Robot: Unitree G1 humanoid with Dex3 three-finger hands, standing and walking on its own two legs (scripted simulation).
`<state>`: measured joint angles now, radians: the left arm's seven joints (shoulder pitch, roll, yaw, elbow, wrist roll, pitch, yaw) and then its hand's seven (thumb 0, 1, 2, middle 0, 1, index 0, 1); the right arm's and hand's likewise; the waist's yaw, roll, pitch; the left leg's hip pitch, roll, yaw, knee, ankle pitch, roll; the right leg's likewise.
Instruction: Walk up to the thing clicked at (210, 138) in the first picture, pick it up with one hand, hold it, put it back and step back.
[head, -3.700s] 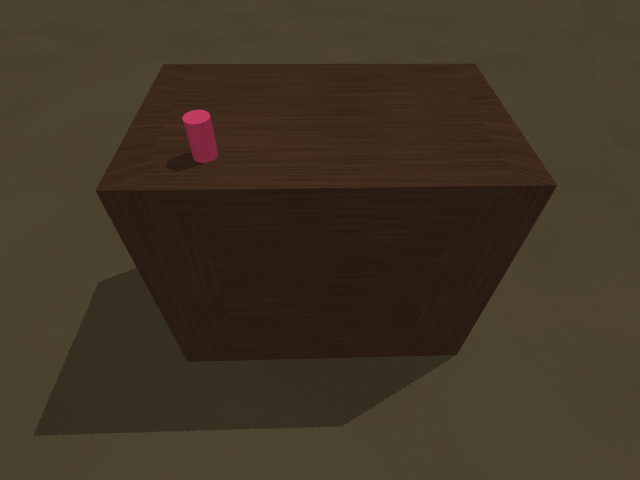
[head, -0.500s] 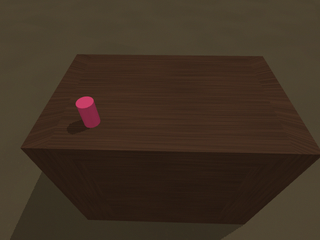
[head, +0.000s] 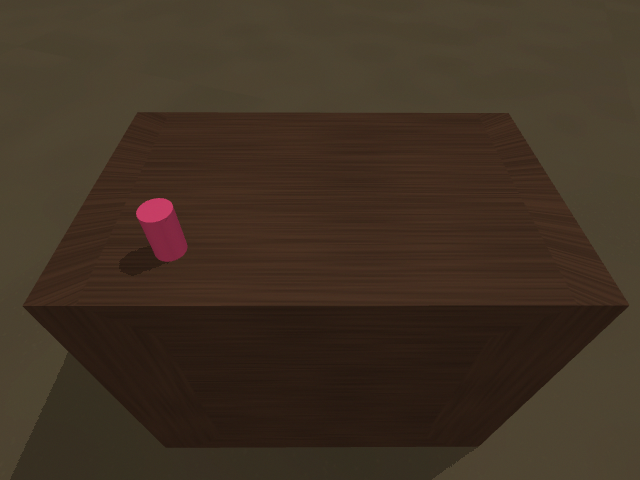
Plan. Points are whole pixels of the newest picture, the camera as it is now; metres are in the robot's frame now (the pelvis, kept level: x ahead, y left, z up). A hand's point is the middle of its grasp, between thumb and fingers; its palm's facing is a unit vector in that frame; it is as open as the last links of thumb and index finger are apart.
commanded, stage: stand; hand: left
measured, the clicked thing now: (163, 230) +0.49 +0.25 +0.02
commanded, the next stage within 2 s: none
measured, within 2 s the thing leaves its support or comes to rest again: neither
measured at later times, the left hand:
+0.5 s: hand out of the picture +0.09 +0.26 -0.15, palm faces -0.01 -0.94 -0.35, open 7.4 cm
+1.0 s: hand out of the picture +0.11 +0.25 -0.15, palm faces +0.00 -0.94 -0.35, open 7.4 cm
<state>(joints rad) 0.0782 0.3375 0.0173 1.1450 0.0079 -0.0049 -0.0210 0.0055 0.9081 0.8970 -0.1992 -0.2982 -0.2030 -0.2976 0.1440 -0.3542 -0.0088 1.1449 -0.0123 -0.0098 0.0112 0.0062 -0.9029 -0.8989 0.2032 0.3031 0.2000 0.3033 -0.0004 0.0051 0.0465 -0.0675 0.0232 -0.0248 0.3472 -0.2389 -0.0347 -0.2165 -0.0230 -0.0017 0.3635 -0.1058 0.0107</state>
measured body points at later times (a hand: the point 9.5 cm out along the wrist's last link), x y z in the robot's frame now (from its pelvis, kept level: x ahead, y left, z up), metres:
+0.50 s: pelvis +0.02 +0.00 +0.00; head +0.03 -0.01 +0.45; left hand +0.09 +0.30 -0.13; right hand +0.09 -0.30 -0.14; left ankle -0.03 +0.14 -0.74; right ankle +0.06 -0.12 -0.74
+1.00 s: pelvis +0.03 +0.00 +0.00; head +0.05 -0.01 +0.45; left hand +0.11 +0.30 -0.13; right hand +0.10 -0.30 -0.14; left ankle -0.03 +0.14 -0.74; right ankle +0.06 -0.13 -0.74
